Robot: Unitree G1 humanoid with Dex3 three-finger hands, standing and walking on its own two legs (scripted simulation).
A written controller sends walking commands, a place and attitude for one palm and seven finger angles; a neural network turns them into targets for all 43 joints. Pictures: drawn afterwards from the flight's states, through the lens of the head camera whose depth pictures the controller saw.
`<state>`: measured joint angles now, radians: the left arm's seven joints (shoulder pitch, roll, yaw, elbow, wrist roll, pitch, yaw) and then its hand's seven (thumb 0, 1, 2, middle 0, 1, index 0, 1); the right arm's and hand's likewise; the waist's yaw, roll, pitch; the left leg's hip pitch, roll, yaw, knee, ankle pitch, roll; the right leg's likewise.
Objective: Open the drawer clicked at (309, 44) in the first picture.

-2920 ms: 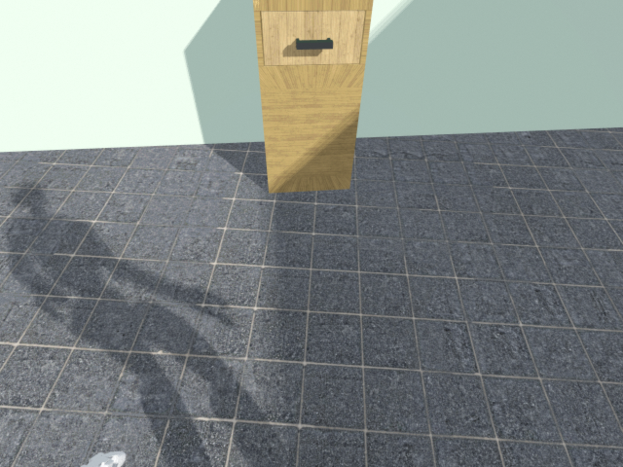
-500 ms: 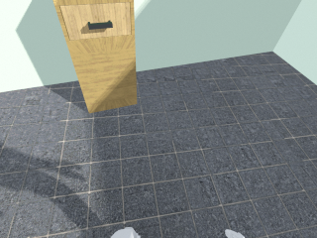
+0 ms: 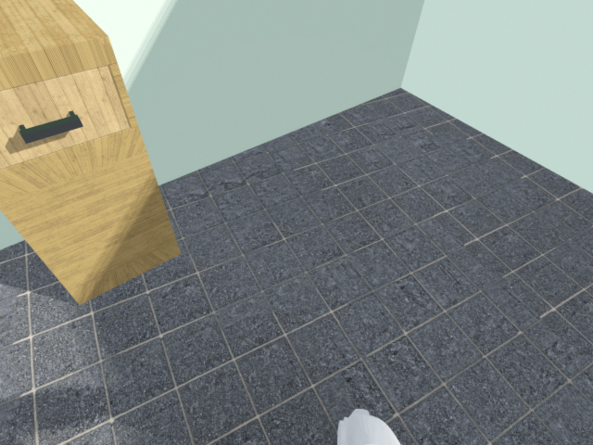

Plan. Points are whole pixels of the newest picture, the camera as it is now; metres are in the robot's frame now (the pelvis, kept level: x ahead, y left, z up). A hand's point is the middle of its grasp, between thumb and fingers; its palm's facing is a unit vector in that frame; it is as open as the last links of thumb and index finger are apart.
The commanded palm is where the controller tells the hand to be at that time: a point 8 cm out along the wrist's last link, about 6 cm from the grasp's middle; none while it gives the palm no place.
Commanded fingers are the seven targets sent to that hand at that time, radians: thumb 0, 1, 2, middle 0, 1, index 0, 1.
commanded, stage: walk to a spot facing it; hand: left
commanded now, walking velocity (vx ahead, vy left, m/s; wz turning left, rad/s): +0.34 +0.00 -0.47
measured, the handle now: (50, 124) +0.82 +0.62 -0.05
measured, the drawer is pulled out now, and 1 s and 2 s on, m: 0.00 0.00 0.00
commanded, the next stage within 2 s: turn to face it in 0.40 s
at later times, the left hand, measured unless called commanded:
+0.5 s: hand (213, 380) +0.26 +0.14 -0.16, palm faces -0.11 -0.96 -0.24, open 7.3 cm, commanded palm none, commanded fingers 0.00 0.90 0.90 -0.20 -0.30 -0.20 -0.30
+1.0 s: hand (214, 302) +0.41 +0.16 -0.17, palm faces +0.05 -0.98 -0.19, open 7.3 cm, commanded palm none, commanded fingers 0.00 0.90 0.90 -0.20 -0.30 -0.20 -0.30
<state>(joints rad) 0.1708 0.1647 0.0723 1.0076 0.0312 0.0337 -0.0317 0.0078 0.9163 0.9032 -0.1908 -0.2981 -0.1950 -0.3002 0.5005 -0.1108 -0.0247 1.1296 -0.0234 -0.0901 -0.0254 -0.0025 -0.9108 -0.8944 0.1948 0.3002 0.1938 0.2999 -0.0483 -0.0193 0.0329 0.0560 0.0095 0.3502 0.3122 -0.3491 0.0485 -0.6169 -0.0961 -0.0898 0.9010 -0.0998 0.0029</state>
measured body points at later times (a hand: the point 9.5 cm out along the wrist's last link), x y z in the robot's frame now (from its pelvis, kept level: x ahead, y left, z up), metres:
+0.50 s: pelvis +0.21 -0.05 +0.00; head +0.22 -0.07 +0.45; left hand +0.26 +0.19 -0.14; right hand +0.27 -0.30 -0.14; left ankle +0.32 +0.11 -0.67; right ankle +0.17 -0.10 -0.74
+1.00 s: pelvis +0.33 -0.02 +0.00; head +0.36 +0.00 +0.45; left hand +0.41 +0.22 -0.16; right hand +0.37 -0.27 -0.14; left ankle +0.40 +0.05 -0.74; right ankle +0.32 -0.20 -0.67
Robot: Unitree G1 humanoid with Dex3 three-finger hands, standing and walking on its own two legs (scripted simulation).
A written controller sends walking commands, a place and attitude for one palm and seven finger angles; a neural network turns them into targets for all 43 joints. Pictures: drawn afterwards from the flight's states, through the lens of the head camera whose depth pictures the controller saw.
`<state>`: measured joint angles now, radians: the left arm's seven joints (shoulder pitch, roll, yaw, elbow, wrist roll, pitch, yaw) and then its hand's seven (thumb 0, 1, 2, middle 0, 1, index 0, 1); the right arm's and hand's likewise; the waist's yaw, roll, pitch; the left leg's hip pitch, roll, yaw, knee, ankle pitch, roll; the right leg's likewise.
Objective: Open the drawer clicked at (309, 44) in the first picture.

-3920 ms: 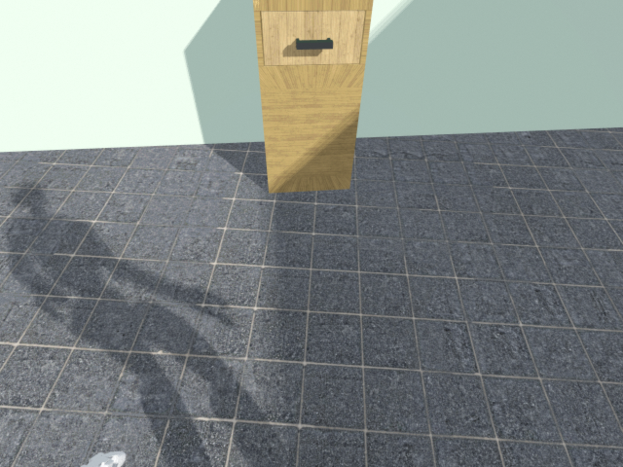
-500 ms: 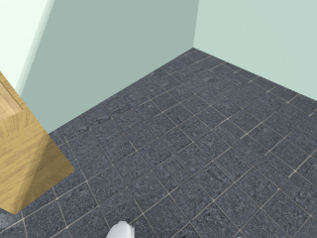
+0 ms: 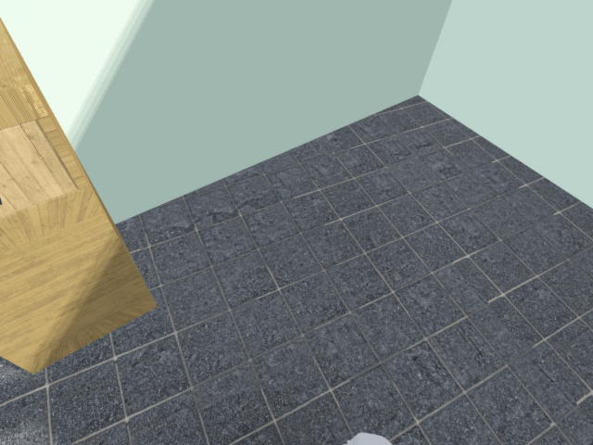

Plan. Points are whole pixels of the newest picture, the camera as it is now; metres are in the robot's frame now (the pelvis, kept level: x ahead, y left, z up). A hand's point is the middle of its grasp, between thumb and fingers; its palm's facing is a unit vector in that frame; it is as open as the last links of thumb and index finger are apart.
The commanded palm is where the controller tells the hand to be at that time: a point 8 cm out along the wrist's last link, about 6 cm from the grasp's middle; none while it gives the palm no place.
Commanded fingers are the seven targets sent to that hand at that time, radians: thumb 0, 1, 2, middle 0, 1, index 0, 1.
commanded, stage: turn to face it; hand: left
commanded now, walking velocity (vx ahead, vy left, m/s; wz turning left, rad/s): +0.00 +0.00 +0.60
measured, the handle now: out of the picture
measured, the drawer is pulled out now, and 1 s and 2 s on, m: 0.00 0.00 0.00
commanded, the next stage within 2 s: take the last steps up to it in 1.02 s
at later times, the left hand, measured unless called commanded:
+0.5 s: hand out of the picture +0.02 +0.13 -0.14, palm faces +0.33 -0.90 -0.29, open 7.4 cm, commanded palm none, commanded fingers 0.00 0.90 0.90 -0.20 -0.30 -0.20 -0.30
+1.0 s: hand out of the picture -0.10 +0.18 -0.17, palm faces +0.59 -0.77 -0.24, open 7.4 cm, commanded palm none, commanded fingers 0.00 0.90 0.90 -0.20 -0.30 -0.20 -0.30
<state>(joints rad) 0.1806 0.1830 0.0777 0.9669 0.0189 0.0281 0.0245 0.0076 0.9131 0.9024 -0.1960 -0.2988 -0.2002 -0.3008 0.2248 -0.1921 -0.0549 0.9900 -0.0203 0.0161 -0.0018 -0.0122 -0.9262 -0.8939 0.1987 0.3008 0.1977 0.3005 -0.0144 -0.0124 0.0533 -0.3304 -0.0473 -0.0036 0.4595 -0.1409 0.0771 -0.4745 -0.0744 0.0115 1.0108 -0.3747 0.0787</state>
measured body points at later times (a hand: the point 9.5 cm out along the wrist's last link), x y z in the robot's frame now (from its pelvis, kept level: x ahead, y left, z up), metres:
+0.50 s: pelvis +0.00 -0.07 +0.00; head +0.04 -0.10 +0.45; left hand +0.00 +0.18 -0.12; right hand +0.13 -0.32 -0.16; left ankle -0.06 +0.08 -0.64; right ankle +0.00 -0.17 -0.74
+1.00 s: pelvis -0.02 -0.02 +0.00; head -0.01 +0.01 +0.45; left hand -0.13 +0.22 -0.15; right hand +0.21 -0.17 -0.12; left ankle -0.07 +0.05 -0.74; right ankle +0.06 -0.18 -0.66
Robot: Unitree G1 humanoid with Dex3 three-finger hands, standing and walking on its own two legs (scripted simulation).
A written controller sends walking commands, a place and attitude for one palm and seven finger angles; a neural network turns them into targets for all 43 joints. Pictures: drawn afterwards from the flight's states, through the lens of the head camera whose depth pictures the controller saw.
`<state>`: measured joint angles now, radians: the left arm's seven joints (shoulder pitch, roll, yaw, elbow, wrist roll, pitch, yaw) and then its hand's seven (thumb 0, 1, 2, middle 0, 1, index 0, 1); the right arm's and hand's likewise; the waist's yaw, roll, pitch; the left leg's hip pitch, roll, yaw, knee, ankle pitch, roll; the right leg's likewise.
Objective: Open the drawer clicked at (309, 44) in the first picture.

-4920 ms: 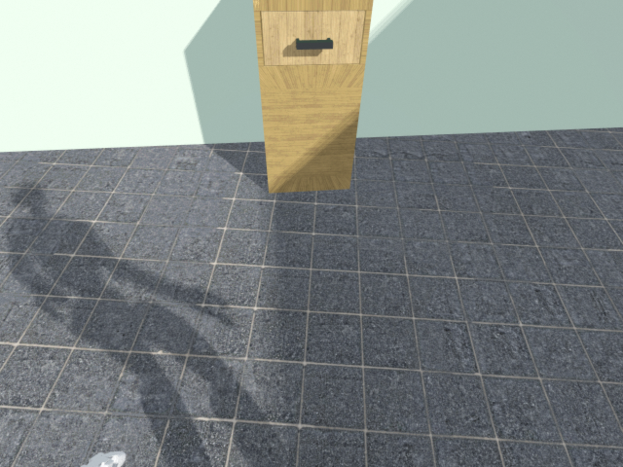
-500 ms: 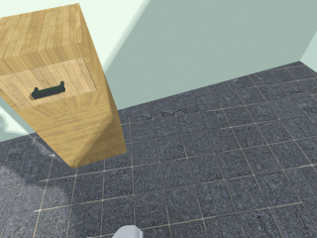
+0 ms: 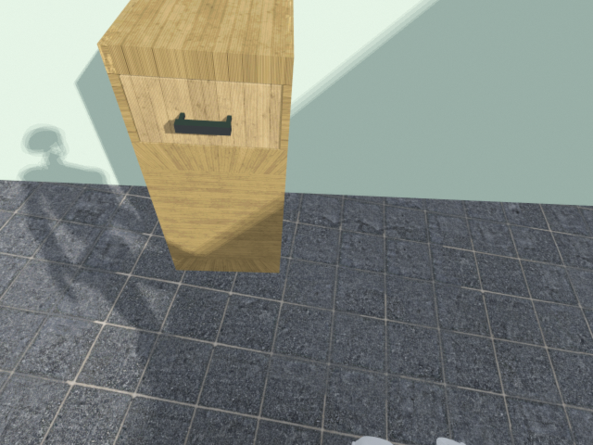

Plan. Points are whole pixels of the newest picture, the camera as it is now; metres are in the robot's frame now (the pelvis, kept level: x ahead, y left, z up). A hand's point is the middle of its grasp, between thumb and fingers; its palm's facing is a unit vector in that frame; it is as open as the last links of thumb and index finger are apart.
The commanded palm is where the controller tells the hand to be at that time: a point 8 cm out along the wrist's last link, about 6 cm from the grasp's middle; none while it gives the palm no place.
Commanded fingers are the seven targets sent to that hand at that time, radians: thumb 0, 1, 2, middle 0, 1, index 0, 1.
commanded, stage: turn to face it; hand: left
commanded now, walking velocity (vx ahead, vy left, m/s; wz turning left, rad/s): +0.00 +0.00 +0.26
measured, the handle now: (204, 122) +0.78 +0.29 -0.05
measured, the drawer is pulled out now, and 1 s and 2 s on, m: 0.00 0.00 0.00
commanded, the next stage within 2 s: take the last steps up to it in 0.02 s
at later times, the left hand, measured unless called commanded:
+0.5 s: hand out of the picture -0.01 +0.13 -0.15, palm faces +0.20 -0.95 -0.25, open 7.3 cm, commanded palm none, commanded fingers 0.00 0.90 0.90 -0.20 -0.30 -0.20 -0.30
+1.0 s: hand out of the picture +0.12 +0.24 -0.18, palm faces +0.21 -0.97 -0.16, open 7.4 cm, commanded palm none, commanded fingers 0.00 0.90 0.90 -0.20 -0.30 -0.20 -0.30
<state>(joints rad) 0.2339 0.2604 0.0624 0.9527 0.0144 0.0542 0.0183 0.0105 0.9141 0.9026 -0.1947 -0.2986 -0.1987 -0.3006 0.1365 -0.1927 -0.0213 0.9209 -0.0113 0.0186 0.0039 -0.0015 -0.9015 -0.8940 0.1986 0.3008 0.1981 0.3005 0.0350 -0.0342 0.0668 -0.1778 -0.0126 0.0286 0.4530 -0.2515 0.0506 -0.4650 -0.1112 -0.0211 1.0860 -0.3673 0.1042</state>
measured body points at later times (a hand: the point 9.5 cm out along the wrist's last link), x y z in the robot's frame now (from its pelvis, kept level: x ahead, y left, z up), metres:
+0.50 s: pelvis +0.03 -0.05 +0.01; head +0.02 -0.08 +0.46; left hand -0.02 +0.18 -0.13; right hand +0.04 -0.29 -0.17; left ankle +0.04 +0.12 -0.65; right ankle +0.00 -0.13 -0.74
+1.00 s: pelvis +0.17 +0.07 +0.00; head +0.18 +0.09 +0.45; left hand +0.11 +0.29 -0.17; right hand +0.28 -0.15 -0.14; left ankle +0.15 +0.14 -0.74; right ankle +0.16 -0.06 -0.66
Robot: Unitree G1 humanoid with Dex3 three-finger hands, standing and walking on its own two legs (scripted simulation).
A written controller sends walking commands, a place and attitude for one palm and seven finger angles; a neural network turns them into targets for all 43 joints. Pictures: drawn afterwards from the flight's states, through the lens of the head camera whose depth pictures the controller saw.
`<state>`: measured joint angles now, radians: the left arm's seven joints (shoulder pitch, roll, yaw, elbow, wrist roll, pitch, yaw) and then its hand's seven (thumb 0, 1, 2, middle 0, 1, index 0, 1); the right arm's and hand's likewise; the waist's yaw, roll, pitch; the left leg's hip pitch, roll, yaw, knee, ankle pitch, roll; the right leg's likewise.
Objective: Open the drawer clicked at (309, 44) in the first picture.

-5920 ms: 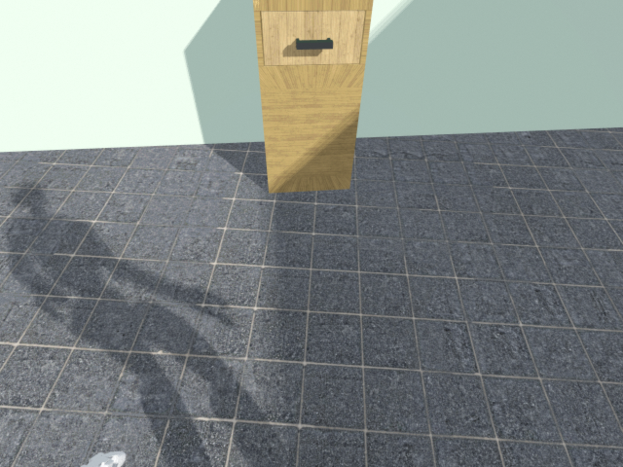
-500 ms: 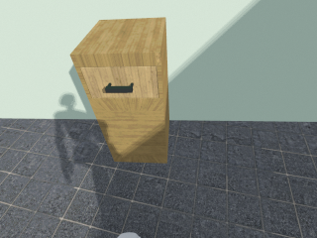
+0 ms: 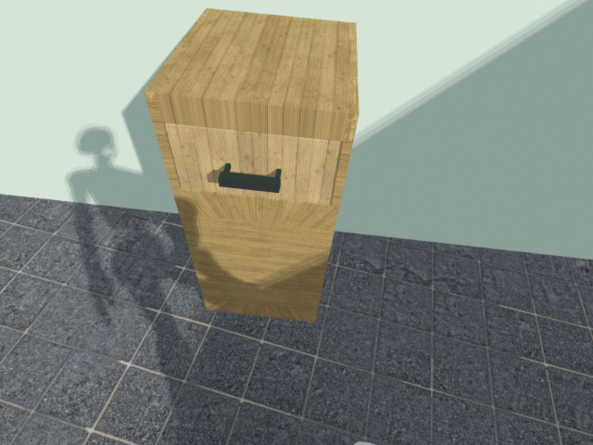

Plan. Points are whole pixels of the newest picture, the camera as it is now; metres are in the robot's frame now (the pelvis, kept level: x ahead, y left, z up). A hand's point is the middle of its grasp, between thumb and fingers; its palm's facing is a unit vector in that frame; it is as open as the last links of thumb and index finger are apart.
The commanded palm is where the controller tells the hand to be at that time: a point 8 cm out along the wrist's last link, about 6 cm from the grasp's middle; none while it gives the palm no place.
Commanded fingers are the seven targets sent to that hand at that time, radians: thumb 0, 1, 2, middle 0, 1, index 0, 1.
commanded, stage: take the last steps up to it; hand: left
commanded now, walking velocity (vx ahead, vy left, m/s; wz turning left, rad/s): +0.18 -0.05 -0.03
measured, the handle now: (251, 176) +0.63 +0.15 -0.05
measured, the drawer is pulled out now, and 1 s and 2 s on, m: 0.00 0.00 0.00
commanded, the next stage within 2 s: come to a stop and stand still in 0.08 s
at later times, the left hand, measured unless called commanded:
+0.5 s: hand (210, 409) +0.20 +0.15 -0.16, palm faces +0.04 -0.97 -0.23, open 7.2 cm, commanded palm none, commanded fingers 0.00 0.90 0.90 -0.20 -0.30 -0.20 -0.30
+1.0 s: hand out of the picture +0.05 +0.26 -0.17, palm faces +0.06 -0.96 -0.28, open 7.4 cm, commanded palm none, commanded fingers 0.00 0.90 0.90 -0.20 -0.30 -0.20 -0.30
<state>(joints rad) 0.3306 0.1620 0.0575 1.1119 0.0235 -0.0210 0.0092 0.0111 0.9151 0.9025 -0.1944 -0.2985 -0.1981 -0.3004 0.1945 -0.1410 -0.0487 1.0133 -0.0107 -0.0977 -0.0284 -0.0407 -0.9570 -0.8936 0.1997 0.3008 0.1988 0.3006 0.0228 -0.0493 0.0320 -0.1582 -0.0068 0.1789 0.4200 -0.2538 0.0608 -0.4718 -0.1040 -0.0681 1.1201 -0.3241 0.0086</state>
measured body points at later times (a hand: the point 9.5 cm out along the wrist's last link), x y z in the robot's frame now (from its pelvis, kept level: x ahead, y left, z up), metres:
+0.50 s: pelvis +0.10 -0.02 +0.00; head +0.14 -0.04 +0.44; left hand +0.20 +0.20 -0.14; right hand +0.09 -0.24 -0.18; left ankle +0.05 +0.11 -0.68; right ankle +0.17 -0.12 -0.74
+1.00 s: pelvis +0.04 +0.06 -0.01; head +0.03 +0.03 +0.44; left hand +0.04 +0.31 -0.14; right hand +0.12 -0.16 -0.17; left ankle +0.06 +0.12 -0.74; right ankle +0.07 -0.04 -0.74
